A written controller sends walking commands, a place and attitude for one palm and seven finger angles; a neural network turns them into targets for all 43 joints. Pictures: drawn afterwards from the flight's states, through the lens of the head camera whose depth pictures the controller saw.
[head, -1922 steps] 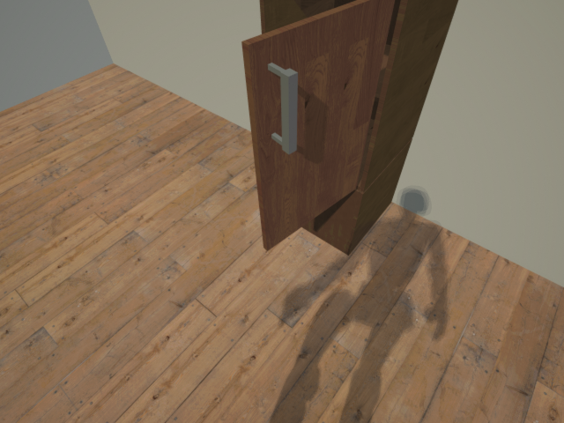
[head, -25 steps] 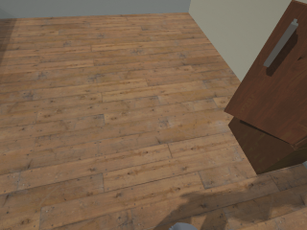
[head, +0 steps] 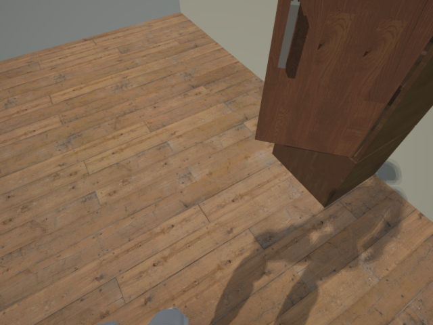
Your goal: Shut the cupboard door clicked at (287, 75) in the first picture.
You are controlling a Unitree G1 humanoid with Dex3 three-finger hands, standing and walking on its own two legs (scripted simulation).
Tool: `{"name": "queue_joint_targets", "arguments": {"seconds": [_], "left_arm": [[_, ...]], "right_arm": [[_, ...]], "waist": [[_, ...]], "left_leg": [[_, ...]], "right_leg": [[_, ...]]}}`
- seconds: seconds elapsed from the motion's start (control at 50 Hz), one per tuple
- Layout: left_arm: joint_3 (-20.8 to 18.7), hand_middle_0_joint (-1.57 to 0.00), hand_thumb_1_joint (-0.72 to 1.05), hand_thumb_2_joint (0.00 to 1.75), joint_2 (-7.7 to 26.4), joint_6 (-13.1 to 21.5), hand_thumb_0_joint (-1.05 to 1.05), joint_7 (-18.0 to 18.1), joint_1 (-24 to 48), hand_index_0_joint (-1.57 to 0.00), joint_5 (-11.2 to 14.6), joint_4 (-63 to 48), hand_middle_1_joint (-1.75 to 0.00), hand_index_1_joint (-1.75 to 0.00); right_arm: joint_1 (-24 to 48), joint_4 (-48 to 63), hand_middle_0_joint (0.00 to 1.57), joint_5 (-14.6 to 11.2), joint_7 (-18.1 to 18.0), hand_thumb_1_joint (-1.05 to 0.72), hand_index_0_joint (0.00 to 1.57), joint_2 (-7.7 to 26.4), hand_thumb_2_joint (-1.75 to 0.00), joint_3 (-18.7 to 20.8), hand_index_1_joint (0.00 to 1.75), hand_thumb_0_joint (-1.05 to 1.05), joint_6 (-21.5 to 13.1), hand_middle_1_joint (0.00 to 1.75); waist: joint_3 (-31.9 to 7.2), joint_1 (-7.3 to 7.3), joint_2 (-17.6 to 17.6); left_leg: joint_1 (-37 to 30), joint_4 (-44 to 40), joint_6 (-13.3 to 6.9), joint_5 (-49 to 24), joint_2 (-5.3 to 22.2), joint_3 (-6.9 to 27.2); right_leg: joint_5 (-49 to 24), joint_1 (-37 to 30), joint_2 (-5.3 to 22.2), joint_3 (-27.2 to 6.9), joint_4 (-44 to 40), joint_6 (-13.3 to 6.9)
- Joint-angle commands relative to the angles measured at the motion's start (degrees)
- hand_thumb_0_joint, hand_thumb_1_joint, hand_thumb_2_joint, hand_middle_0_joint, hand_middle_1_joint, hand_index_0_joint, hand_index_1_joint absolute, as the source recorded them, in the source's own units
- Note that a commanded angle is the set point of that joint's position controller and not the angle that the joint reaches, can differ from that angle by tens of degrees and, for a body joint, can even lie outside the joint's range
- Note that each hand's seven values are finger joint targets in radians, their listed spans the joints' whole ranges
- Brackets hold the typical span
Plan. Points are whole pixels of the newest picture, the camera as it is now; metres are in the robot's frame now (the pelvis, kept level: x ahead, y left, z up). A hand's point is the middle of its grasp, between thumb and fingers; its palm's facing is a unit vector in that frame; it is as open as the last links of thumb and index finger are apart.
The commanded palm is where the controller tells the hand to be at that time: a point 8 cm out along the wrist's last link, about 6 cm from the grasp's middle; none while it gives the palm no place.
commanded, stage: turn to face it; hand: left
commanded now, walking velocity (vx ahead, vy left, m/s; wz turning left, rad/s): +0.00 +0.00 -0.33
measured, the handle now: (288, 33) +0.79 -0.15 +0.12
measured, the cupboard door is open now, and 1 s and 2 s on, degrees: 44 44 44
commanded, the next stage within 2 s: take the last steps up to it in 0.26 s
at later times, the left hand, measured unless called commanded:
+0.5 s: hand out of the picture +0.13 +0.20 -0.17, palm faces -0.17 -0.96 -0.24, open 7.4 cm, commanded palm none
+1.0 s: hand (160, 286) +0.22 +0.15 -0.19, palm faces -0.27 -0.95 -0.14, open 7.4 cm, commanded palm none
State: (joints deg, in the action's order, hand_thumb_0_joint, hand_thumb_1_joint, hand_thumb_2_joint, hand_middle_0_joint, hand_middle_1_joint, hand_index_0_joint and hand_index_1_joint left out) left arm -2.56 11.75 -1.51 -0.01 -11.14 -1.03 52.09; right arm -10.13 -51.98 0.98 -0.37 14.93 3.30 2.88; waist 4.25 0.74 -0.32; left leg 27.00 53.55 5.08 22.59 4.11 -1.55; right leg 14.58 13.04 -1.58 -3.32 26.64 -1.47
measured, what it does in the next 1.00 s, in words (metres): walks ahead, turning right: left foot, then right foot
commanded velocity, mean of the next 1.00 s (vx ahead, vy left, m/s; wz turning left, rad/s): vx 0.20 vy -0.10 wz -0.22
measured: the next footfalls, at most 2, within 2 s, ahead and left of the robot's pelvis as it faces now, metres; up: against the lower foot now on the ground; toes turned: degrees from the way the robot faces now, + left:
left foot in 0.12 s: +0.08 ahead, +0.14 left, +0.00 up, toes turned +0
right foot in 0.50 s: +0.01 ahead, -0.11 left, +0.00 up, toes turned -13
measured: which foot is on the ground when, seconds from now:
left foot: up 0.00-0.10, down 0.12-0.50, up 0.52-0.82, down 0.84-1.00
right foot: down 0.00-0.12, up 0.14-0.48, down 0.50-0.84, up 0.86-1.00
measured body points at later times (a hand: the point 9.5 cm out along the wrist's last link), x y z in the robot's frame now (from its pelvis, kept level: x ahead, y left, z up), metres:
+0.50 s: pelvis +0.02 +0.01 -0.01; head +0.04 -0.01 +0.44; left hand +0.14 +0.25 -0.15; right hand -0.01 -0.24 -0.17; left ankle +0.04 +0.14 -0.74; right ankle -0.03 -0.10 -0.75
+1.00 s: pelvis +0.14 -0.03 +0.00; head +0.17 -0.01 +0.44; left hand +0.24 +0.20 -0.17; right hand +0.10 -0.28 -0.13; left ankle +0.18 +0.08 -0.74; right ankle +0.06 -0.14 -0.65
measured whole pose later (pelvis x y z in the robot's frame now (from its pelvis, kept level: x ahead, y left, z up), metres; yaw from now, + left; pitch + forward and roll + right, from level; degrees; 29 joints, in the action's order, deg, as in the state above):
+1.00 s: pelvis +0.14 -0.03 +0.00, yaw -17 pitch +0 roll -1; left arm -4.4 13.0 -2.0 -2.4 -14.7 -2.0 60.2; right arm -16.1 -56.6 2.6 -1.5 10.2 1.9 -3.2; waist 2.8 1.0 3.4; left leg 13.9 30.3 0.2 15.6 5.9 -9.9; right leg 18.9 25.8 1.0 0.7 65.9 -1.5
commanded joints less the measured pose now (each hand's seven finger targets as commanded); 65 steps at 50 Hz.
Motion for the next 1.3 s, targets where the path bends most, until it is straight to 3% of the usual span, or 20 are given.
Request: {"name": "queue_joint_targets", "arguments": {"seconds": [0.0, 0.06, 0.1, 0.12, 0.22, 0.34, 0.42, 0.44, 0.48, 0.6, 0.78, 0.8, 0.82, 0.84, 0.9, 1.0, 1.2, 1.22, 1.26, 1.28], "left_arm": [[-3.6, -0.2, 0.9, 0.9, 13.3, 0.6, 0.0, 0.8, -0.7, -0.2, -0.5, -3.4, -0.3, -0.3], [-3.2, -0.2, 0.9, 0.9, 11.1, 0.0, 0.0, 0.9, 2.0, -0.2, 0.2, -3.6, -0.3, -0.3], [-2.1, -0.2, 0.9, 0.9, 5.8, -0.6, 0.0, 0.4, -1.6, -0.2, 1.0, -4.4, -0.3, -0.3], [-2.3, -0.2, 0.9, 0.9, 7.3, -0.8, 0.0, 0.4, -0.7, -0.2, 0.5, -4.5, -0.3, -0.3], [-2.6, -0.2, 0.9, 0.9, 6.2, -1.5, 0.0, -0.8, -0.9, -0.2, 0.0, -2.2, -0.3, -0.3], [-1.2, -0.2, 0.9, 0.9, 3.9, -1.0, 0.0, -0.6, 1.8, -0.2, 0.1, -1.9, -0.3, -0.3], [-1.9, -0.2, 0.9, 0.9, 4.6, -0.9, 0.0, -1.6, -2.9, -0.2, -0.3, 0.2, -0.3, -0.3], [-2.5, -0.2, 0.9, 0.9, 6.7, -0.5, 0.0, -1.6, -5.1, -0.2, -0.6, 1.0, -0.3, -0.3], [-4.1, -0.2, 0.9, 0.9, 15.1, 0.5, 0.0, -0.6, -10.9, -0.2, -0.9, 2.7, -0.3, -0.3], [-2.4, -0.2, 0.9, 0.9, 8.0, 3.0, 0.0, 0.2, -4.4, -0.2, -0.4, 2.1, -0.3, -0.3], [-2.7, -0.2, 0.9, 0.9, 9.0, 2.8, 0.0, -0.5, -3.9, -0.2, 0.0, 4.8, -0.3, -0.3], [-2.3, -0.2, 0.9, 0.9, 6.7, 2.7, 0.0, -0.7, -4.5, -0.2, 0.3, 4.6, -0.3, -0.3], [-1.5, -0.2, 0.9, 0.9, 3.0, 2.5, 0.0, -1.4, -8.0, -0.2, 0.8, 3.9, -0.3, -0.3], [-1.1, -0.2, 0.9, 0.9, 5.4, 2.4, 0.0, -1.4, -4.0, -0.2, 0.0, 1.7, -0.3, -0.3], [-2.5, -0.2, 0.9, 0.9, 5.6, 1.5, 0.0, -2.4, -0.6, -0.2, -1.3, 2.2, -0.3, -0.3], [-2.0, -0.2, 0.9, 0.9, 2.6, 0.2, 0.0, -3.3, -2.1, -0.2, -0.9, 2.7, -0.3, -0.3], [-1.9, -0.2, 0.9, 0.9, 4.8, 2.0, 0.0, -2.6, -1.2, -0.2, -0.5, 2.9, -0.3, -0.3], [-2.5, -0.2, 0.9, 0.9, 6.8, 2.7, 0.0, -2.3, -7.8, -0.2, -0.6, 5.1, -0.3, -0.3], [-4.3, -0.2, 0.9, 0.9, 16.2, 3.8, 0.0, -0.7, -18.3, -0.2, -0.6, 8.8, -0.3, -0.3], [-4.0, -0.2, 0.9, 0.9, 15.3, 3.6, 0.0, -0.2, -15.8, -0.2, 0.0, 8.1, -0.3, -0.3]], "right_arm": [[0.0, 3.9, 0.2, -0.5, -0.8, -0.9, 0.2, 3.6, -0.9, 0.4, 0.3, 0.0, -1.8, 0.3], [-6.8, 1.4, 0.2, -0.5, -1.3, -0.9, 0.2, 4.7, -0.9, 0.3, 0.3, 0.0, -2.8, 0.3], [-8.3, 2.0, 0.2, 0.7, -1.6, -0.9, 0.2, 12.9, -0.9, 1.5, 0.3, 0.0, -3.3, 0.3], [-7.4, 2.7, 0.2, 1.0, -1.8, -0.9, 0.2, 12.5, -0.9, 1.3, 0.3, 0.0, -2.8, 0.3], [-2.9, 2.9, 0.2, 1.0, -2.3, -0.9, 0.2, 7.3, -0.9, -0.1, 0.3, 0.0, -3.2, 0.3], [-7.3, -0.4, 0.2, 0.8, -1.8, -0.9, 0.2, 7.7, -0.9, 1.1, 0.3, 0.0, -2.6, 0.3], [-5.8, -1.0, 0.2, 0.8, -1.4, -0.9, 0.2, 9.4, -0.9, 2.0, 0.3, 0.0, -2.2, 0.3], [-5.3, -0.8, 0.2, 0.5, -1.1, -0.9, 0.2, 8.2, -0.9, 2.0, 0.3, 0.0, -2.2, 0.3], [2.6, 3.0, 0.2, 0.2, -0.4, -0.9, 0.2, 2.7, -0.9, 0.4, 0.3, 0.0, -2.5, 0.3], [-0.4, 0.0, 0.2, 0.9, 0.6, -0.9, 0.2, 2.6, -0.9, 1.1, 0.3, 0.0, -3.1, 0.3], [-8.1, -2.7, 0.2, 0.9, -0.6, -0.9, 0.2, 3.2, -0.9, 1.2, 0.3, 0.0, -5.4, 0.3], [-15.0, -5.0, 0.2, 1.2, -1.2, -0.9, 0.2, 6.5, -0.9, 1.9, 0.3, 0.0, -5.9, 0.3], [-21.0, -6.3, 0.2, 2.3, -1.7, -0.9, 0.2, 13.1, -0.9, 3.3, 0.3, 0.0, -6.3, 0.3], [-23.7, -6.4, 0.2, 1.8, -2.3, -0.9, 0.2, 14.7, -0.9, 3.1, 0.3, 0.0, -5.8, 0.3], [-11.8, -3.7, 0.2, 1.5, -2.2, -0.9, 0.2, 8.1, -0.9, 1.4, 0.3, 0.0, -5.7, 0.3], [-11.0, -4.5, 0.2, 1.2, -2.0, -0.9, 0.2, 6.2, -0.9, 1.2, 0.3, 0.0, -6.7, 0.3], [-11.5, -6.5, 0.2, 1.1, -0.7, -0.9, 0.2, 7.2, -0.9, 2.6, 0.3, 0.0, -5.0, 0.3], [-11.6, -6.8, 0.2, 0.8, -0.4, -0.9, 0.2, 6.2, -0.9, 2.4, 0.3, 0.0, -4.9, 0.3], [-11.7, -4.6, 0.2, -0.5, 0.1, -0.9, 0.2, -1.2, -0.9, 0.5, 0.3, 0.0, -4.6, 0.3], [-10.0, -4.0, 0.2, -0.5, -0.2, -0.9, 0.2, -0.1, -0.9, 0.6, 0.3, 0.0, -4.3, 0.3]], "waist": [[-6.9, -1.16, 9.1], [-7.3, 2.05, 5.8], [-8.3, 1.17, -17.9], [-6.7, 1.46, -13.3], [-4.6, -1.08, -11.7], [-6.3, 1.38, -10.9], [-5.9, -0.73, -7.4], [-5.6, -2.0, -3.0], [0.0, -6.72, 20.3], [1.5, -0.13, 7.7], [-3.0, 3.78, 2.9], [-7.1, 6.28, -4.1], [-11.8, 7.2, -20.6], [-10.5, 8.38, -15.9], [2.5, 2.72, -9.3], [-0.4, 0.22, -8.3], [-1.3, -1.41, -7.5], [-4.8, -4.28, -2.8], [-12.2, -7.88, 22.0], [-9.8, -6.91, 16.3]], "left_leg": [[-3.0, -10.8, -0.4, 0.1, -1.5, -0.4], [-18.4, -28.5, -1.3, -13.7, -1.1, 0.2], [-24.2, -36.3, -10.6, -26.2, 19.4, 21.1], [-18.0, -37.0, -14.5, -23.3, 21.9, 21.3], [-17.8, -35.5, -12.5, -31.2, 12.9, 6.1], [-20.7, -32.2, -13.4, -33.7, 13.9, 3.6], [-12.3, -32.2, -10.2, -2.9, 13.9, 3.4], [-6.1, -28.0, -8.2, 3.7, 11.2, 1.6], [13.1, -1.4, -2.9, 16.0, -1.3, -7.1], [8.1, 4.9, -2.2, -1.0, 2.0, -1.7], [-15.7, -24.0, -2.6, -11.0, -1.4, -6.5], [-27.9, -28.0, -3.6, -10.8, 2.8, -0.6], [-39.0, -34.1, -9.6, -5.4, 20.4, 23.3], [-35.8, -39.9, -14.2, 0.1, 27.4, 33.8], [-16.2, -44.5, -11.2, 6.0, 21.8, 20.5], [-17.8, -43.2, -10.6, -9.9, 16.1, 1.5], [-15.3, -32.5, -8.0, -18.8, 14.0, -6.0], [-13.2, -23.2, -6.3, -20.2, 10.4, -8.8], [4.4, 7.6, -4.3, 16.6, -1.8, -8.8], [6.4, 14.6, -5.6, 14.7, 0.1, -2.4]], "right_leg": [[-26.3, -5.6, 14.3, -13.8, -4.1, -9.6], [-17.5, 3.4, 9.9, -11.8, 1.6, -4.4], [17.4, 14.9, -2.0, 0.4, 19.6, 1.9], [21.4, 12.6, -0.2, -0.5, 28.9, 1.8], [12.3, 13.9, 2.2, 1.7, 34.4, 3.4], [12.2, 7.0, 1.8, 6.3, 17.0, 3.1], [3.9, -4.3, 0.6, 8.6, 2.3, 1.7], [4.6, -10.8, 2.1, 5.5, -3.8, 0.5], [19.7, -13.4, 21.4, -24.6, -19.7, -10.2], [0.2, -5.5, 13.8, -7.5, -15.8, -11.0], [-8.2, -1.5, 9.7, -4.0, -3.3, -8.5], [-7.8, 4.5, 6.2, -1.3, 8.8, -6.0], [10.4, 18.8, -0.8, 5.4, 26.8, -1.7], [18.6, 22.5, -0.5, 1.3, 38.8, -1.8], [6.3, 24.3, 6.2, -0.5, 45.0, -0.6], [-1.4, 21.4, 7.1, 2.8, 33.8, 2.0], [-6.0, 1.0, 3.4, 10.7, 5.0, 0.9], [-5.7, -7.9, 2.8, 9.7, 1.3, 0.0], [-5.1, -20.9, 22.8, -17.5, -10.5, -7.9], [-4.9, -17.1, 23.3, -17.2, -13.1, -9.7]]}}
